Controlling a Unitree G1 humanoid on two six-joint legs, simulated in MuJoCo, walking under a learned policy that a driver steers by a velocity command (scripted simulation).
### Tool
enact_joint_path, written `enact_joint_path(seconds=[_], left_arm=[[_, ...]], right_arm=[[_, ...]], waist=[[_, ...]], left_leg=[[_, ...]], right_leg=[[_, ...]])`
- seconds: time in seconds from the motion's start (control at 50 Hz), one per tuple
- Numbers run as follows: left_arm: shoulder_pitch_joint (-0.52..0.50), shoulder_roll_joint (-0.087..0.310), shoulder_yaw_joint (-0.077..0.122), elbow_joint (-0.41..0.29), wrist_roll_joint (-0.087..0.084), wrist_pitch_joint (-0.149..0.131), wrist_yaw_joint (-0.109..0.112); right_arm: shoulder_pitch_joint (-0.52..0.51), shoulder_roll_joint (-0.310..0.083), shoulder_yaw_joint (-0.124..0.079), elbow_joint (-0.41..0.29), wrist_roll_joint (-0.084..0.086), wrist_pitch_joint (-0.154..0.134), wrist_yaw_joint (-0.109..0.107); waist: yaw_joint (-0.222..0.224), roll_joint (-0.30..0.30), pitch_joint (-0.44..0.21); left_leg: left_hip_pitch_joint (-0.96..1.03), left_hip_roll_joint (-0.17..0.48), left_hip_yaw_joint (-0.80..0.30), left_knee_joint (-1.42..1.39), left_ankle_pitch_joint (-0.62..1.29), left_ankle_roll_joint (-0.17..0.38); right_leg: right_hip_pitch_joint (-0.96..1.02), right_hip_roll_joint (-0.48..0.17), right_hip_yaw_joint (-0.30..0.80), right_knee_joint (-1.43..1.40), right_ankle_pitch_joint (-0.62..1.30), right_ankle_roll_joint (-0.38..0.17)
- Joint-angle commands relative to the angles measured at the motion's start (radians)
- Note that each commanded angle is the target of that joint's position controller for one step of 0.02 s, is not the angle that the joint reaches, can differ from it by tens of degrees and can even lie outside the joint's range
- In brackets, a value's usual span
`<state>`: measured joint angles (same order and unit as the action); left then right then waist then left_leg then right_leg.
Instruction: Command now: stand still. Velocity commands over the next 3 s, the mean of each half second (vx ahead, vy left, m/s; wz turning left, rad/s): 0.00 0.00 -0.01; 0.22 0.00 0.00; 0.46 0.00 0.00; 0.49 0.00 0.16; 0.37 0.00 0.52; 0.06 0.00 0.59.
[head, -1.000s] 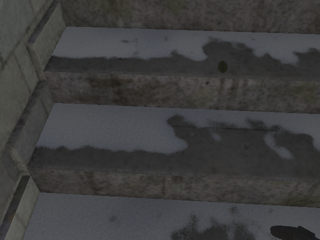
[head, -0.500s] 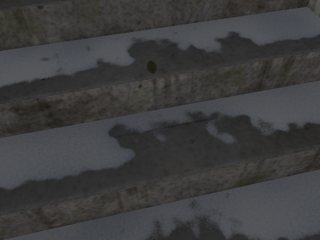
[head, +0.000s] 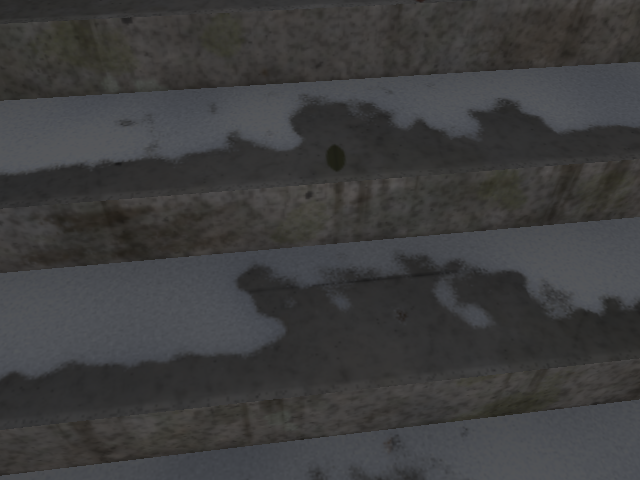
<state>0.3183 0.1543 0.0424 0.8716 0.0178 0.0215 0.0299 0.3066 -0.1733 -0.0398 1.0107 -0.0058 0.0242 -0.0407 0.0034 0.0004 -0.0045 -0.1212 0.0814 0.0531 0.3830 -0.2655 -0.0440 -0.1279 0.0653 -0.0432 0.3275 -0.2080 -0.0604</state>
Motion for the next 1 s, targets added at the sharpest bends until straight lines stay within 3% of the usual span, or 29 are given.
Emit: enact_joint_path(seconds=[0.02, 0.1, 0.26, 0.32, 0.58, 0.6, 0.64, 0.66, 0.7, 0.74, 0.78, 0.8, 0.82, 0.84, 0.86, 0.88, 0.9, 0.92, 0.94, 0.96, 0.98, 1.0], left_arm=[[0.044, 0.062, 0.011, -0.027, -0.002, -0.006, 0.006], [0.09, 0.056, 0.008, 0.006, -0.003, 0.004, 0.016], [0.11, 0.051, 0.009, 0.024, -0.014, 0.013, 0.035], [0.123, 0.051, 0.013, 0.024, -0.017, 0.009, 0.037], [0.168, 0.049, 0.01, 0.032, -0.015, 0.01, 0.043], [0.176, 0.066, 0.016, 0.036, -0.016, 0.01, 0.046], [0.172, 0.105, 0.032, 0.023, -0.034, 0.008, 0.053], [0.163, 0.108, 0.033, 0.011, -0.038, 0.006, 0.049], [0.159, 0.11, 0.035, 0.0, -0.042, -0.001, 0.045], [0.117, 0.118, 0.038, -0.02, -0.048, -0.008, 0.039], [0.025, 0.092, 0.026, -0.059, -0.051, -0.018, 0.031], [-0.008, 0.057, 0.013, -0.078, -0.05, -0.032, 0.024], [-0.011, 0.038, 0.003, -0.08, -0.046, -0.046, 0.019], [-0.021, 0.059, 0.003, -0.071, -0.057, -0.068, 0.009], [-0.013, 0.072, 0.005, -0.064, -0.08, -0.089, -0.003], [-0.045, 0.046, -0.005, -0.062, -0.104, -0.113, -0.016], [-0.085, 0.026, -0.019, -0.083, -0.088, -0.132, -0.034], [-0.129, 0.02, -0.027, -0.1, -0.079, -0.14, -0.048], [-0.175, -0.001, -0.041, -0.142, -0.078, -0.142, -0.065], [-0.182, -0.038, -0.059, -0.166, -0.095, -0.131, -0.07], [-0.168, -0.072, -0.082, -0.192, -0.097, -0.116, -0.073], [-0.185, -0.074, -0.101, -0.235, -0.095, -0.099, -0.072]], right_arm=[[0.084, -0.072, -0.015, 0.01, 0.003, -0.002, -0.005], [0.087, -0.068, -0.017, 0.041, 0.002, -0.004, 0.003], [0.118, -0.051, -0.014, 0.082, 0.009, -0.02, -0.005], [0.116, -0.048, -0.013, 0.081, -0.001, -0.025, 0.0], [0.146, -0.036, -0.009, 0.078, 0.004, -0.035, 0.015], [0.156, -0.055, -0.016, 0.08, 0.005, -0.036, 0.015], [0.134, -0.077, -0.027, 0.054, 0.021, -0.036, 0.006], [0.122, -0.06, -0.021, 0.035, 0.011, -0.042, 0.001], [0.138, -0.038, -0.015, 0.025, 0.016, -0.061, 0.003], [0.18, -0.036, -0.009, 0.03, 0.016, -0.08, 0.012], [0.247, -0.072, -0.014, 0.039, 0.021, -0.093, 0.019], [0.297, -0.13, -0.03, 0.043, 0.023, -0.1, 0.02], [0.352, -0.184, -0.05, 0.051, 0.016, -0.101, 0.019], [0.399, -0.216, -0.063, 0.065, 0.008, -0.104, 0.011], [0.403, -0.208, -0.058, 0.058, 0.0, -0.114, -0.001], [0.386, -0.203, -0.053, 0.058, -0.011, -0.119, -0.008], [0.385, -0.14, -0.032, 0.056, -0.01, -0.125, -0.002], [0.4, -0.095, -0.016, 0.069, -0.012, -0.118, 0.01], [0.403, -0.035, 0.009, 0.076, -0.026, -0.11, 0.016], [0.384, -0.019, 0.021, 0.082, -0.031, -0.098, 0.019], [0.352, -0.028, 0.027, 0.073, -0.022, -0.09, 0.016], [0.291, -0.033, 0.035, 0.054, -0.018, -0.084, 0.013]], waist=[[-0.012, -0.006, 0.01], [-0.008, 0.008, 0.052], [-0.015, 0.008, 0.085], [-0.008, 0.004, 0.078], [-0.011, 0.01, 0.075], [-0.012, 0.008, 0.059], [-0.008, -0.018, 0.092], [-0.007, -0.05, 0.122], [-0.012, -0.076, 0.153], [-0.036, -0.071, 0.145], [-0.082, 0.033, 0.148], [-0.1, 0.152, 0.144], [-0.112, 0.226, 0.113], [-0.137, 0.2, 0.099], [-0.117, 0.139, 0.105], [-0.113, 0.124, 0.126], [-0.102, 0.064, 0.128], [-0.101, 0.025, 0.132], [-0.089, 0.02, 0.153], [-0.059, 0.059, 0.179], [-0.028, 0.074, 0.2], [0.002, 0.064, 0.242]], left_leg=[[-0.045, 0.022, -0.025, -0.047, 0.175, 0.048], [-0.057, 0.015, -0.019, -0.067, 0.142, 0.046], [-0.068, 0.011, -0.016, -0.096, 0.101, 0.045], [-0.076, 0.013, -0.023, -0.103, 0.094, 0.052], [-0.063, 0.003, -0.019, -0.11, 0.126, 0.057], [-0.059, -0.012, -0.007, -0.096, 0.032, 0.063], [-0.113, -0.035, 0.009, -0.026, -0.198, 0.096], [-0.152, -0.038, 0.006, 0.011, -0.243, 0.106], [-0.189, -0.043, -0.001, 0.074, -0.207, 0.119], [-0.161, -0.035, -0.023, 0.067, -0.179, 0.146], [-0.051, 0.021, -0.124, -0.059, -0.247, 0.191], [0.051, 0.109, -0.282, -0.156, -0.309, 0.235], [0.167, 0.245, -0.475, -0.229, -0.318, 0.31], [0.224, 0.331, -0.598, -0.272, -0.295, 0.383], [0.28, 0.364, -0.627, -0.274, -0.225, 0.409], [0.385, 0.348, -0.565, -0.242, -0.124, 0.39], [0.449, 0.315, -0.471, -0.204, -0.002, 0.348], [0.47, 0.287, -0.381, -0.188, 0.074, 0.315], [0.443, 0.261, -0.313, -0.176, 0.136, 0.291], [0.366, 0.267, -0.274, -0.183, 0.132, 0.273], [0.276, 0.284, -0.251, -0.213, 0.119, 0.263], [0.168, 0.277, -0.193, -0.252, 0.071, 0.236]], right_leg=[[0.052, -0.117, 0.1, -0.022, 0.397, -0.022], [0.012, -0.108, 0.086, -0.048, 0.241, -0.032], [-0.01, -0.107, 0.088, -0.069, 0.159, -0.016], [-0.004, -0.103, 0.09, -0.079, 0.123, -0.016], [-0.011, -0.106, 0.094, -0.073, 0.157, -0.025], [-0.014, -0.098, 0.093, -0.069, 0.041, -0.037], [-0.094, -0.108, 0.129, -0.073, -0.34, -0.082], [-0.136, -0.133, 0.174, -0.096, -0.445, -0.099], [-0.172, -0.185, 0.26, -0.114, -0.484, -0.134], [-0.201, -0.193, 0.281, -0.091, -0.443, -0.147], [-0.332, -0.113, 0.171, 0.057, -0.336, -0.106], [-0.442, -0.034, 0.066, 0.238, -0.208, -0.063], [-0.55, -0.019, 0.003, 0.459, -0.152, -0.033], [-0.682, -0.047, 0.031, 0.779, -0.218, -0.009], [-0.834, -0.069, 0.101, 1.12, -0.23, 0.009], [-1.038, -0.086, 0.17, 1.372, -0.211, 0.007], [-1.167, -0.096, 0.223, 1.479, -0.159, 0.003], [-1.253, -0.095, 0.198, 1.592, -0.167, -0.005], [-1.314, -0.097, 0.194, 1.708, -0.195, -0.018], [-1.361, -0.106, 0.192, 1.843, -0.265, -0.022], [-1.4, -0.131, 0.207, 1.946, -0.317, -0.017], [-1.415, -0.152, 0.224, 1.946, -0.322, -0.006]])
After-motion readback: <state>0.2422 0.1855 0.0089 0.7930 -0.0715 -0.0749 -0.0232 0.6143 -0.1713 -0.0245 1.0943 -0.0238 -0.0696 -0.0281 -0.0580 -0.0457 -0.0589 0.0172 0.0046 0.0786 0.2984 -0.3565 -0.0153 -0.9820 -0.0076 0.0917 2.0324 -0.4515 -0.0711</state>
